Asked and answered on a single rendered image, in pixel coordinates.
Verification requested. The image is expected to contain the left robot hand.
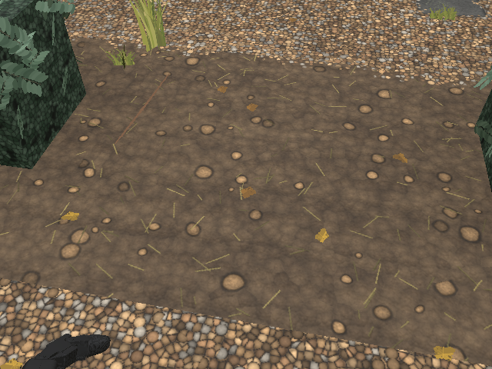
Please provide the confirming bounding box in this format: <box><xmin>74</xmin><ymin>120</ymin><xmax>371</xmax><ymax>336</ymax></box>
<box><xmin>20</xmin><ymin>334</ymin><xmax>111</xmax><ymax>369</ymax></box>

